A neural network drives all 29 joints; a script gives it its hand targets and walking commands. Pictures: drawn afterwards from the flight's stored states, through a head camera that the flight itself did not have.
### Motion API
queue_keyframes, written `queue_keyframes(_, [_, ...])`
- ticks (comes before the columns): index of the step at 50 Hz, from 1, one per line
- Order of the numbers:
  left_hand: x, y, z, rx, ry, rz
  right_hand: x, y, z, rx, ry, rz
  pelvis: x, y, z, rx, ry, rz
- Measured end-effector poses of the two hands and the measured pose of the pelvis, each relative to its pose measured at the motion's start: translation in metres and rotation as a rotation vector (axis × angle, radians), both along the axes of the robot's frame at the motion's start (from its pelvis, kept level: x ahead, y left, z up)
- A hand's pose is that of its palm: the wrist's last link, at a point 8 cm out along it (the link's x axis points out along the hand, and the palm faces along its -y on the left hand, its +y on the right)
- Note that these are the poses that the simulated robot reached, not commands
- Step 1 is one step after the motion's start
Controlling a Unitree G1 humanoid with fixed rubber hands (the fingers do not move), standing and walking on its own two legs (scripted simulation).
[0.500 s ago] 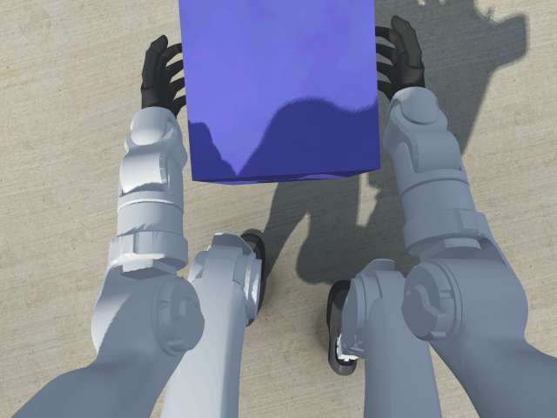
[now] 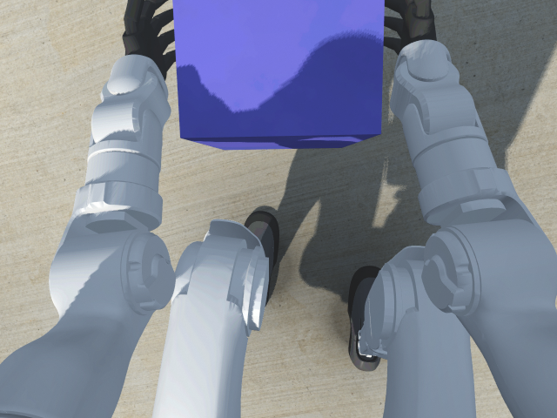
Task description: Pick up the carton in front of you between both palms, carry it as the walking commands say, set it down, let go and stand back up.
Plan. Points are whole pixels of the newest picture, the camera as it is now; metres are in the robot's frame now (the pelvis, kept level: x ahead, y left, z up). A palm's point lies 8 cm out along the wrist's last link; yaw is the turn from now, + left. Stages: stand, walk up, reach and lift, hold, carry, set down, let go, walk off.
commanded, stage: set down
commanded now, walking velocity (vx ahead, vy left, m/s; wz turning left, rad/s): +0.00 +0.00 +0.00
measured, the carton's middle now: (280, 70) +0.51 +0.12 -0.23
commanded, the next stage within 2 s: none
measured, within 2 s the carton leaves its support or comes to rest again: rests again in 0.82 s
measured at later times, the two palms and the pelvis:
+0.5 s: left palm (151, 63) +0.49 +0.27 -0.16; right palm (409, 54) +0.54 -0.04 -0.18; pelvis -0.01 +0.00 -0.01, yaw +0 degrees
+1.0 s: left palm (149, 81) +0.47 +0.28 -0.19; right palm (425, 63) +0.54 -0.06 -0.20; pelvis -0.02 +0.01 -0.01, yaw +1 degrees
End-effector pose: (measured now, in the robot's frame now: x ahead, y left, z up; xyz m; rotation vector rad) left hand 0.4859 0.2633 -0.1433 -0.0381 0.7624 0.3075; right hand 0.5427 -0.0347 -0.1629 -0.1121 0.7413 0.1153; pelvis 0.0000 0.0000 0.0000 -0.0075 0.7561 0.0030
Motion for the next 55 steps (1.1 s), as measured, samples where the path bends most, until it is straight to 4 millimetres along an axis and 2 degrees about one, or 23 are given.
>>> queue_keyframes(6, [-0.001,-0.004,-0.004,-0.004,0.012,-0.018,-0.001,-0.005,-0.003,-0.001,0.010,0.008,-0.003,-0.001,-0.003,0.004,-0.010,-0.013])
queue_keyframes(17, [-0.001,0.001,-0.014,0.016,0.036,-0.032,-0.005,-0.003,-0.018,0.025,0.024,0.039,-0.009,-0.002,-0.009,0.016,-0.028,-0.026])
queue_keyframes(45, [-0.007,0.013,-0.031,-0.006,0.035,-0.016,-0.003,0.002,-0.024,0.050,-0.026,0.115,-0.013,0.004,-0.013,0.020,-0.084,-0.011])
queue_keyframes(47, [-0.011,0.014,-0.035,0.012,0.037,0.005,-0.004,-0.005,-0.030,0.021,-0.027,0.110,-0.014,0.004,-0.012,0.023,-0.094,-0.009])
queue_keyframes(51, [-0.022,0.020,-0.047,0.034,0.051,0.063,-0.007,-0.035,-0.042,-0.036,-0.011,0.060,-0.015,0.006,-0.011,0.024,-0.103,-0.009])
queue_keyframes(55, [-0.027,0.028,-0.053,0.040,0.046,0.089,-0.005,-0.053,-0.042,-0.046,-0.014,0.044,-0.015,0.007,-0.011,0.018,-0.105,-0.017])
